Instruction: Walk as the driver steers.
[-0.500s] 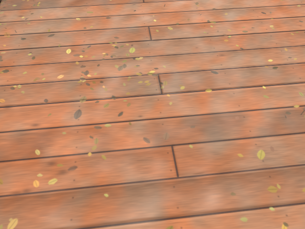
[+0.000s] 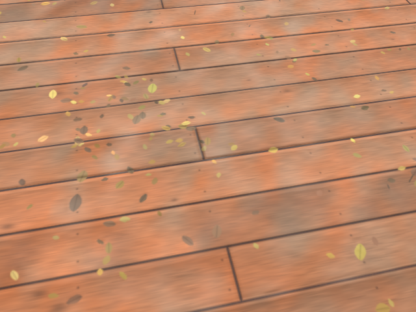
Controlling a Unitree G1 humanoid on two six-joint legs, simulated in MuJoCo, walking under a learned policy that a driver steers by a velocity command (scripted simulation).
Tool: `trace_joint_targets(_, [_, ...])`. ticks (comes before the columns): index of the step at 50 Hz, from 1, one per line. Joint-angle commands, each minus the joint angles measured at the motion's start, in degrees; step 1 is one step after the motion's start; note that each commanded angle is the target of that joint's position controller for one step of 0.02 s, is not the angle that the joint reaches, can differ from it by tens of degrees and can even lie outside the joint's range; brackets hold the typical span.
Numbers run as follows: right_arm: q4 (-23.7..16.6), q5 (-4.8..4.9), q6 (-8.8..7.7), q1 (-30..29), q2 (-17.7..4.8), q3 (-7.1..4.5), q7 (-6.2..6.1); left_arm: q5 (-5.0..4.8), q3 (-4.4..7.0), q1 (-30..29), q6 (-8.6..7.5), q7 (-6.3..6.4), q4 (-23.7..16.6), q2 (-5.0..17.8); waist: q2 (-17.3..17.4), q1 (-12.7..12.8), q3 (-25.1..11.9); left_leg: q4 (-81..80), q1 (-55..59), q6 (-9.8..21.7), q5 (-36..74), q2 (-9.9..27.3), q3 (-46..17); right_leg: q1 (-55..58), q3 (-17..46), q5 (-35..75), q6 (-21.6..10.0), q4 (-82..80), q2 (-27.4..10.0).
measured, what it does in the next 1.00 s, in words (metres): steps on the spot, turning left: right foot, then left foot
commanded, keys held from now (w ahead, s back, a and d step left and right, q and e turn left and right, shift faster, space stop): no key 0.14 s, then q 0.86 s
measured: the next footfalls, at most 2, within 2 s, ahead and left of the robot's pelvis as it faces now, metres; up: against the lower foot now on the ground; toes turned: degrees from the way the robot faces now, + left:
right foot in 0.14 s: +0.21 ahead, -0.13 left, +0.00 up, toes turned -1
left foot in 0.52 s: +0.10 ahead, +0.11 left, +0.00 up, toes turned +12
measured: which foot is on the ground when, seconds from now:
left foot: down 0.00-0.18, up 0.20-0.50, down 0.52-1.00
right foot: up 0.00-0.12, down 0.14-0.52, up 0.54-1.00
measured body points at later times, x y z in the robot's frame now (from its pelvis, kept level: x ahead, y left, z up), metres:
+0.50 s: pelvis +0.07 +0.00 -0.02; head +0.09 +0.02 +0.43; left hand +0.17 +0.29 -0.15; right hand +0.19 -0.28 -0.14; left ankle +0.06 +0.10 -0.74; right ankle +0.17 -0.13 -0.75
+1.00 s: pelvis +0.08 +0.01 -0.01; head +0.11 +0.03 +0.44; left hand +0.10 +0.33 -0.12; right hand +0.31 -0.21 -0.11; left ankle +0.06 +0.11 -0.75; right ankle +0.14 -0.11 -0.73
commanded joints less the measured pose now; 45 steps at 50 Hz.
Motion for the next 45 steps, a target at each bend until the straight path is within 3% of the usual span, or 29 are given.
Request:
trace_joint_targets(1, [-2.0,0.32,-0.05,-1.1,-9.6,-1.80,-0.83,-0.03,0.22,0.8,0.10,-0.22,-1.6,2.1,7.3,1.3,-4.9,-1.3,-1.3,7.0,35.9,13.7,-3.5,10.3,-1.3,6.8,0.2,-7.3,2.1])
trace_joint_targets(4, [-0.7,0.87,0.89,-1.6,-9.4,-1.85,-1.04,0.36,0.59,-1.0,-0.08,-0.47,-2.1,3.7,7.4,1.4,-4.2,2.2,1.8,6.8,32.7,15.4,-5.8,10.8,-0.4,2.9,-1.5,-11.0,2.4])
trace_joint_targets(6, [-0.2,1.52,1.49,-2.6,-8.6,-1.69,-1.25,0.91,1.18,2.1,-0.46,-0.56,-0.8,4.8,5.8,3.8,-5.1,7.7,2.2,4.5,27.4,13.7,-6.2,16.8,-0.9,8.3,-3.3,-18.6,3.1])
trace_joint_targets(7, [0.2,0.78,1.36,0.2,-7.7,-1.47,-1.29,1.33,2.02,4.0,-0.60,-0.18,0.0,7.8,2.4,3.2,-7.2,11.8,0.5,1.8,22.2,10.3,-5.1,23.7,2.0,27.3,-4.7,-19.2,0.2])
trace_joint_targets(8, [1.1,-0.25,0.81,6.7,-5.3,-0.82,-0.99,1.66,2.40,4.2,-0.35,0.28,0.0,10.4,-3.4,-0.8,-11.5,16.3,-7.5,-0.6,7.3,6.4,-4.5,36.1,6.8,43.0,-9.0,-14.4,-6.0])
trace_joint_targets(9, [2.3,0.17,1.08,8.5,-2.3,0.21,-1.15,1.20,1.61,5.6,0.48,0.60,0.8,6.2,-7.4,0.5,-15.1,21.4,-12.0,-3.1,-9.4,4.2,-3.7,40.6,11.2,42.4,-14.4,-13.8,-10.9])
trace_joint_targets(10, [0.9,0.93,1.93,4.1,-4.4,-0.20,-1.45,0.42,1.04,5.2,1.13,0.74,0.6,4.0,-6.7,2.0,-14.1,24.5,-14.3,-4.1,-19.4,3.5,-4.1,38.4,14.0,34.8,-16.0,-16.1,-12.6])
trace_joint_targets(11, [-1.0,1.69,3.00,-0.3,-6.5,-0.83,-1.96,0.32,1.25,4.0,1.56,0.99,0.3,5.3,-6.8,2.7,-12.5,28.5,-17.4,-4.5,-23.4,3.1,-4.4,36.3,15.8,26.3,-16.1,-18.7,-13.6])
trace_joint_targets(13, [-2.6,1.85,5.48,-3.7,-9.7,-2.22,-2.76,0.81,2.37,2.9,1.81,1.99,-0.7,9.3,-6.2,4.3,-10.7,44.6,-21.3,-5.8,-28.5,4.0,-5.9,31.2,17.8,13.6,-17.0,-24.2,-16.5])
trace_joint_targets(14, [-2.6,1.94,6.38,-2.8,-9.9,-2.74,-3.00,0.80,2.58,0.8,1.75,2.43,-1.3,9.9,-5.2,3.0,-9.6,49.4,-21.5,-6.2,-27.0,4.9,-6.5,27.4,15.8,8.4,-16.5,-26.1,-16.1])
trace_joint_targets(16, [-2.4,1.90,7.39,-1.1,-7.8,-3.00,-3.29,0.55,2.28,-3.7,2.10,2.83,-2.1,7.8,-4.2,1.0,-6.7,48.4,-19.7,-6.4,-22.4,6.1,-5.6,20.4,9.1,-1.5,-14.2,-28.8,-12.9])
trace_joint_targets(19, [-3.1,1.56,7.60,-0.7,-5.6,-2.93,-3.23,0.77,2.52,-6.2,2.93,3.40,-1.6,7.3,-5.7,0.2,-6.3,40.3,-14.2,-6.3,-17.9,6.3,-2.4,16.2,0.9,-1.0,-12.8,-28.9,-9.9])
trace_joint_targets(22, [-4.5,1.66,7.37,-1.5,-6.2,-3.11,-2.20,0.11,2.92,-5.9,3.49,3.72,-1.0,8.5,-5.8,0.5,-8.4,31.1,-10.3,-5.1,-13.0,6.3,-1.1,19.1,-0.4,0.5,-12.5,-27.7,-11.6])
trace_joint_targets(24, [-4.1,1.39,7.59,1.7,-6.8,-3.62,-1.39,-1.04,3.09,-6.9,4.10,3.63,-1.0,9.1,-5.1,-1.6,-8.6,21.8,-4.9,-3.0,-6.8,5.0,1.2,18.5,-2.3,-3.7,-10.0,-24.8,-11.5])
trace_joint_targets(25, [-3.7,1.00,7.79,3.0,-7.6,-4.12,-1.03,-1.61,3.00,-6.3,4.43,3.43,-0.6,8.1,-3.0,-2.0,-7.6,16.7,-2.4,-1.0,-5.3,3.9,0.9,16.6,-4.3,-9.0,-7.2,-20.7,-9.9])
trace_joint_targets(26, [-4.4,0.47,7.84,3.2,-9.8,-4.78,-1.08,-1.47,2.73,-3.3,4.99,2.94,0.6,5.8,5.2,-1.4,-4.3,7.9,-0.5,2.5,-2.6,8.2,-8.0,10.2,-8.8,-16.3,-2.4,-10.3,-5.6])
trace_joint_targets(27, [-7.2,0.32,7.86,1.9,-18.0,-6.24,-1.87,0.18,2.14,-4.6,5.08,2.79,-2.2,3.2,22.2,0.2,-0.6,-0.1,-0.4,11.5,3.6,23.7,-32.8,-4.6,-12.2,-31.5,3.1,4.5,4.5])
trace_joint_targets(28, [-7.7,-2.22,6.17,2.7,-17.6,-5.64,-1.60,0.50,2.84,-12.8,4.60,2.97,-4.8,5.0,16.8,-2.5,-0.7,-3.2,-6.8,15.7,0.2,25.0,-37.2,-4.4,-1.2,-33.1,1.9,15.6,6.1])
trace_joint_targets(29, [-8.4,-2.27,4.62,-0.9,-16.5,-5.46,-1.74,-0.39,3.30,-11.2,4.45,2.97,-4.8,6.0,13.8,0.4,-0.6,-2.8,-6.9,13.0,-2.3,22.1,-31.6,-4.6,1.4,-27.4,0.6,18.6,5.1])
trace_joint_targets(30, [-9.3,-0.59,3.80,-4.7,-15.3,-5.42,-1.99,-0.28,3.87,-8.2,4.38,3.14,-3.2,7.1,11.4,2.4,-0.5,-1.5,-6.4,9.1,-3.4,18.9,-26.8,-4.3,2.0,-22.0,0.2,19.0,4.3])
trace_joint_targets(31, [-10.1,0.60,3.61,-6.9,-13.3,-4.91,-2.14,0.28,4.36,-6.6,4.32,3.48,-1.8,8.1,10.1,2.8,-1.5,-0.5,-5.1,6.8,-2.7,17.4,-24.6,-4.2,2.2,-18.9,0.3,19.1,3.9])
trace_joint_targets(33, [-10.2,1.00,3.60,-5.8,-10.9,-4.05,-2.48,0.38,4.49,-5.8,3.93,3.34,-1.5,7.2,9.4,2.9,-3.9,0.8,-3.9,6.6,4.3,15.5,-22.2,-1.8,2.0,-15.1,1.2,20.8,4.8])
trace_joint_targets(35, [-9.8,1.05,3.63,-3.0,-10.4,-3.96,-2.87,-0.21,4.26,-5.9,3.47,3.29,-1.7,6.0,9.5,2.1,-5.1,1.9,0.4,7.4,8.7,15.2,-22.0,-2.6,2.4,-13.6,1.9,18.5,5.3])
trace_joint_targets(40, [-10.5,1.43,4.44,-1.9,-12.8,-4.95,-3.53,-0.61,3.57,-8.4,2.78,2.74,-2.9,5.1,11.1,0.4,-4.9,2.9,3.8,8.0,6.2,14.5,-25.3,-0.4,3.5,-13.6,3.7,4.8,6.0])
trace_joint_targets(45, [-12.3,1.27,5.32,-4.8,-13.8,-5.48,-3.03,-1.04,3.36,-6.9,1.97,1.68,-2.9,6.1,11.6,0.3,-5.6,4.3,0.3,9.0,10.8,14.0,-29.5,7.9,3.6,-16.2,3.9,-2.5,7.4])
